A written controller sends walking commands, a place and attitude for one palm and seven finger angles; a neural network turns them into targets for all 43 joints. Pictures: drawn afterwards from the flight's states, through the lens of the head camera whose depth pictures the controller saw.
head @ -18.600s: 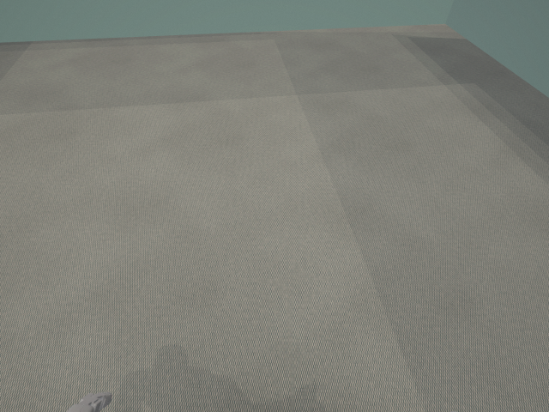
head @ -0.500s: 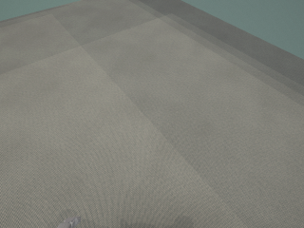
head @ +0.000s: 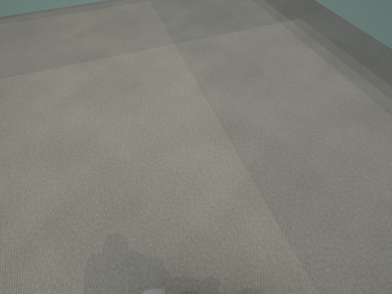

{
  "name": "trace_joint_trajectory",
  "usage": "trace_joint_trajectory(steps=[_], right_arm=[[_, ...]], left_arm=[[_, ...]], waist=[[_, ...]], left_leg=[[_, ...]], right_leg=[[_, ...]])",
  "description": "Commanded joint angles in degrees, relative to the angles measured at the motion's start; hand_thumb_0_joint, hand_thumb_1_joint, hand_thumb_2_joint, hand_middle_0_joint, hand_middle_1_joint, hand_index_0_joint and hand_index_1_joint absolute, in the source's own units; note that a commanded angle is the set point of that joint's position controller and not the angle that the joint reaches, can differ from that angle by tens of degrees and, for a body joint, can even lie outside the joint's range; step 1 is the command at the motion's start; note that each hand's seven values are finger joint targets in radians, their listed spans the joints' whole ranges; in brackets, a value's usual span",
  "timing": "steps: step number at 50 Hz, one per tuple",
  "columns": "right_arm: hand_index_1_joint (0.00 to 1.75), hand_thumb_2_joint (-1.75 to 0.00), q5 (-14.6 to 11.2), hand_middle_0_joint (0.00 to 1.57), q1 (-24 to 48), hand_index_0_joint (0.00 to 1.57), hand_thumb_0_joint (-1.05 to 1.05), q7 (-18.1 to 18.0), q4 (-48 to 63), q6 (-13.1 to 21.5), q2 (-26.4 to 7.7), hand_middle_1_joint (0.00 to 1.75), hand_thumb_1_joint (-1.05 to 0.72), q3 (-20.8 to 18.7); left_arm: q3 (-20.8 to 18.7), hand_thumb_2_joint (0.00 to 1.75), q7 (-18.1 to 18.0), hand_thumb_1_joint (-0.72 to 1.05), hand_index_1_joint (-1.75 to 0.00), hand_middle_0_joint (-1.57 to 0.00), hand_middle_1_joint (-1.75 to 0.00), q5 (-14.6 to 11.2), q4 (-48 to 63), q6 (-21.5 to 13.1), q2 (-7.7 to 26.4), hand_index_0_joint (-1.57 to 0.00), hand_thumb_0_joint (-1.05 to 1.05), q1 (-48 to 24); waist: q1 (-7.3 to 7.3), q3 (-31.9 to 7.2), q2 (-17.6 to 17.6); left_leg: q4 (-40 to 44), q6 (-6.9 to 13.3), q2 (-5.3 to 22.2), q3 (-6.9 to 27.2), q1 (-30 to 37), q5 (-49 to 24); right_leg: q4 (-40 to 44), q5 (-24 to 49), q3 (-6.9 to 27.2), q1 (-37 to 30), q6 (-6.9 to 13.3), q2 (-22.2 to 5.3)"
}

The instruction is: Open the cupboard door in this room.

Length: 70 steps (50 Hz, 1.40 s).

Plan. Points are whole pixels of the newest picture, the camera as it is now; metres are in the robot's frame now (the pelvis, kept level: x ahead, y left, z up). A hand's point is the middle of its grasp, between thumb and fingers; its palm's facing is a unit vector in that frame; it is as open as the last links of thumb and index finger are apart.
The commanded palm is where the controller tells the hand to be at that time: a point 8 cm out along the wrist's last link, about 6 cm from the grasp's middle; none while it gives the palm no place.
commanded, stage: turn or walk to find it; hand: left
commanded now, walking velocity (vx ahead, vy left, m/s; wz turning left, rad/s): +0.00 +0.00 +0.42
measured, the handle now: out of the picture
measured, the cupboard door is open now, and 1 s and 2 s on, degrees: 0 0 0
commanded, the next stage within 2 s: stand and wait in 0.64 s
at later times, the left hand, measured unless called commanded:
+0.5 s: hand out of the picture +0.06 +0.22 -0.15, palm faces +0.20 -0.94 -0.27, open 7.4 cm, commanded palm none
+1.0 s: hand out of the picture -0.09 +0.19 -0.18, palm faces +0.48 -0.85 -0.23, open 7.4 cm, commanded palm none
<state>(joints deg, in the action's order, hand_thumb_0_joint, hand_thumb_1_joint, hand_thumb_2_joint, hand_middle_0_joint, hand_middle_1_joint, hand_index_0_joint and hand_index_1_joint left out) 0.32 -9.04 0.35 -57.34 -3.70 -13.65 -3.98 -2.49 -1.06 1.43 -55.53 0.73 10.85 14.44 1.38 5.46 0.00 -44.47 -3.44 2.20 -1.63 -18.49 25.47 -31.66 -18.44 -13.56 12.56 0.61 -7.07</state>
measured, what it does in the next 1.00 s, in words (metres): steps on the spot, turning left: left foot, then right foot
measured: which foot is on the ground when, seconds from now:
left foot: up 0.00-0.04, down 0.06-0.52, up 0.54-0.98, down 1.00-1.00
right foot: down 0.00-0.06, up 0.08-0.50, down 0.52-1.00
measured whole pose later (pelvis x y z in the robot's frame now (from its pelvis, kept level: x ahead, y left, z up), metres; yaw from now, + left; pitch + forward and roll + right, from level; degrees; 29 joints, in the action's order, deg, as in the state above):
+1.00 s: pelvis -0.04 +0.00 -0.01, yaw +26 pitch +0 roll +0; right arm 0.3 -9.3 0.8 -55.8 -2.4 -13.1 -3.7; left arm -3.0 -0.8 1.0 -55.2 1.7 12.6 13.8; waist 1.0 5.3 1.3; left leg -34.0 -2.1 2.1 -4.0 -14.5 17.8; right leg -36.8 -19.1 -16.5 15.8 -1.3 -9.9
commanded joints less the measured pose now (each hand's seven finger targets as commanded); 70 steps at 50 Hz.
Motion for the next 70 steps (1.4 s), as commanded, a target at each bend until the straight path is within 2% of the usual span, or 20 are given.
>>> trace_joint_trajectory(steps=[1,2,3,4,6,11,23,25,26,27,29,32,44,48,50,51,54,58,65,70], right_arm=[[0.3,-0.9,0.1,0.2,-2.7,0.2,0.0,0.0,3.7,2.5,-3.5,0.3,-0.9,-0.1],[0.3,-0.9,0.4,0.2,-4.8,0.2,0.0,0.0,3.5,3.3,-7.0,0.3,-0.9,-0.8],[0.3,-0.9,0.8,0.2,-7.1,0.2,0.0,-0.4,3.4,3.5,-12.6,0.3,-0.9,-2.2],[0.3,-0.9,0.6,0.2,-9.2,0.2,0.0,-0.7,2.6,2.6,-14.3,0.3,-0.9,-2.5],[0.3,-0.9,1.0,0.2,-3.9,0.2,0.0,-1.5,3.4,2.8,-11.0,0.3,-0.9,-1.6],[0.3,-0.9,0.7,0.2,-1.2,0.2,0.0,-1.7,4.8,3.4,-9.2,0.3,-0.9,-0.9],[0.3,-0.9,1.0,0.2,-1.0,0.2,0.0,-1.0,5.9,2.4,-9.3,0.3,-0.9,-2.2],[0.3,-0.9,0.2,0.2,-1.5,0.2,0.0,-0.6,6.2,2.5,-6.2,0.3,-0.9,-2.0],[0.3,-0.9,0.1,0.2,-1.5,0.2,0.0,-0.4,7.7,2.7,-2.2,0.3,-0.9,-1.2],[0.3,-0.9,0.4,0.2,0.2,0.2,0.0,-0.7,8.2,2.0,-4.8,0.3,-0.9,-1.8],[0.3,-0.9,0.8,0.2,-2.4,0.2,0.0,-0.2,5.6,0.6,-4.9,0.3,-0.9,-2.4],[0.3,-0.9,1.1,0.2,-5.6,0.2,0.0,0.5,3.4,0.4,-4.0,0.3,-0.9,-2.1],[0.3,-0.9,0.2,0.2,1.3,0.2,0.0,0.4,5.3,1.4,-2.3,0.3,-0.9,-0.4],[0.3,-0.9,0.2,0.2,-4.3,0.2,0.0,0.3,4.1,2.7,-3.7,0.3,-0.9,-0.5],[0.3,-0.9,0.7,0.2,-8.4,0.2,0.0,-0.1,4.0,3.4,-12.6,0.3,-0.9,-2.6],[0.3,-0.9,0.7,0.2,-10.7,0.2,0.0,-0.4,3.0,2.7,-14.2,0.3,-0.9,-2.9],[0.3,-0.9,1.1,0.2,-3.0,0.2,0.0,-1.5,4.4,2.8,-9.8,0.3,-0.9,-1.5],[0.3,-0.9,0.8,0.2,-2.4,0.2,0.0,-1.5,5.4,3.5,-9.4,0.3,-0.9,-1.3],[0.3,-0.9,1.1,0.2,-4.9,0.2,0.0,-1.1,5.5,3.0,-9.8,0.3,-0.9,-2.1],[0.3,-0.9,1.2,0.2,-2.0,0.2,0.0,-0.9,6.6,2.3,-10.0,0.3,-0.9,-2.6]], left_arm=[[-3.4,0.9,-0.7,0.9,-0.3,-0.2,-0.3,-0.3,2.2,-0.6,12.5,-0.2,0.0,0.8],[-3.1,0.9,-0.6,0.9,-0.3,-0.2,-0.3,-0.8,2.8,-0.2,10.6,-0.2,0.0,1.3],[-2.0,0.9,-0.2,0.9,-0.3,-0.2,-0.3,-1.1,4.7,0.1,6.7,-0.2,0.0,0.7],[-1.4,0.9,-0.6,0.9,-0.3,-0.2,-0.3,-0.7,5.5,0.8,6.8,-0.2,0.0,-2.7],[-1.9,0.9,-0.4,0.9,-0.3,-0.2,-0.3,-0.5,4.4,1.6,7.4,-0.2,0.0,-4.8],[-1.9,0.9,0.5,0.9,-0.3,-0.2,-0.3,-0.6,2.8,1.0,7.7,-0.2,0.0,-2.8],[-1.5,0.9,0.0,0.9,-0.3,-0.2,-0.3,-1.2,4.9,0.1,6.7,-0.2,0.0,-2.3],[-2.3,0.9,-0.4,0.9,-0.3,-0.2,-0.3,-0.5,4.0,-1.2,10.8,-0.2,0.0,2.1],[-3.4,0.9,-0.9,0.9,-0.3,-0.2,-0.3,0.2,4.0,-1.6,15.7,-0.2,0.0,3.2],[-3.1,0.9,-0.9,0.9,-0.3,-0.2,-0.3,-0.2,4.6,-1.3,16.1,-0.2,0.0,3.4],[-3.0,0.9,-1.1,0.9,-0.3,-0.2,-0.3,-0.4,6.4,-1.1,12.5,-0.2,0.0,-4.2],[-1.9,0.9,-0.9,0.9,-0.3,-0.2,-0.3,-0.4,7.5,-1.4,8.9,-0.2,0.0,-7.1],[-3.3,0.9,-0.7,0.9,-0.3,-0.2,-0.3,0.4,3.7,-0.9,12.9,-0.2,0.0,1.7],[-3.6,0.9,-0.5,0.9,-0.3,-0.2,-0.3,-0.4,3.4,-0.3,12.8,-0.2,0.0,-0.4],[-2.0,0.9,0.0,0.9,-0.3,-0.2,-0.3,-1.0,6.2,0.4,6.7,-0.2,0.0,-1.4],[-1.7,0.9,-0.3,0.9,-0.3,-0.2,-0.3,-0.6,7.1,1.1,7.1,-0.2,0.0,-5.0],[-2.4,0.9,0.2,0.9,-0.3,-0.2,-0.3,-0.6,5.3,1.7,8.1,-0.2,0.0,-7.5],[-2.2,0.9,0.6,0.9,-0.3,-0.2,-0.3,-0.6,3.9,1.2,7.8,-0.2,0.0,-4.0],[-1.6,0.9,0.1,0.9,-0.3,-0.2,-0.3,-0.8,6.8,1.1,7.2,-0.2,0.0,-8.7],[-1.7,0.9,0.0,0.9,-0.3,-0.2,-0.3,-1.3,6.5,0.3,7.1,-0.2,0.0,-4.5]], waist=[[-1.77,-9.1,9.2],[-3.0,-11.5,0.3],[-4.23,-10.9,-16.5],[-5.52,-10.3,-14.1],[-4.01,-4.9,-13.6],[-1.89,-6.4,-7.8],[-0.83,-7.6,-9.5],[1.19,-10.5,0.2],[1.76,-10.1,16.3],[2.57,-8.6,13.7],[-0.96,-4.0,11.2],[-2.94,-2.6,8.7],[1.77,-6.2,11.4],[-1.84,-10.4,7.3],[-4.41,-10.6,-19.0],[-5.98,-10.0,-14.9],[-3.45,-3.3,-13.7],[-1.85,-6.5,-6.8],[-3.75,-6.3,-7.7],[-1.54,-7.1,-9.5]], left_leg=[[19.4,1.2,-1.0,-3.2,8.1,-13.9],[24.0,3.1,4.3,3.3,17.1,-24.4],[23.9,9.8,18.4,21.4,23.7,-46.9],[23.8,14.6,21.9,20.8,18.6,-51.0],[26.0,14.5,16.9,17.9,11.6,-38.0],[24.1,12.1,11.0,11.7,14.3,-43.6],[19.5,11.1,8.0,18.6,5.4,-35.7],[10.6,5.7,2.1,14.2,-4.3,-20.6],[-2.2,1.8,-5.9,5.1,-14.7,3.3],[-13.1,2.0,-4.5,6.6,-13.0,10.1],[-24.0,1.9,-2.6,8.1,-12.7,3.2],[-27.0,0.7,-1.2,5.3,-12.4,-4.4],[-2.1,-0.1,0.0,-1.8,-6.0,2.0],[19.3,1.1,-0.4,-3.3,7.5,-13.0],[25.2,9.0,18.7,21.8,21.9,-41.9],[24.7,13.7,22.1,21.4,18.0,-46.4],[26.0,12.7,14.5,16.6,9.2,-35.4],[24.7,11.6,10.8,12.6,13.5,-39.4],[24.0,13.5,11.4,18.8,13.5,-36.9],[20.0,11.9,8.7,21.2,5.7,-36.7]], right_leg=[[-0.3,29.1,7.3,-5.1,2.9,-11.5],[-8.8,19.3,4.3,2.3,-0.3,-8.2],[-19.8,-12.9,2.7,17.7,-4.6,-0.3],[-26.4,-20.2,7.8,16.7,-4.3,0.3],[-30.5,-14.3,11.2,17.5,-4.2,-0.6],[-30.9,-5.9,11.6,17.3,-5.3,1.1],[-1.1,0.5,9.7,1.0,-4.7,5.3],[12.1,10.7,15.9,-13.0,-3.0,-2.3],[13.4,19.5,30.4,-17.2,3.0,-16.9],[14.3,22.4,31.5,-8.1,8.1,-21.8],[17.3,7.0,25.7,0.3,7.5,-16.4],[15.3,10.9,15.5,0.6,4.6,-10.6],[9.3,26.3,11.0,-8.1,7.8,-14.8],[-1.1,24.4,5.5,-4.8,2.5,-12.7],[-21.3,-15.5,2.8,19.6,-5.1,-1.1],[-27.8,-19.4,7.5,19.5,-4.7,-0.5],[-32.8,-9.6,11.9,19.9,-4.6,-0.7],[-32.2,-4.2,11.9,19.3,-5.7,0.9],[-21.4,-7.1,12.7,17.0,-6.1,2.5],[-4.2,-2.8,11.0,3.6,-5.0,5.5]])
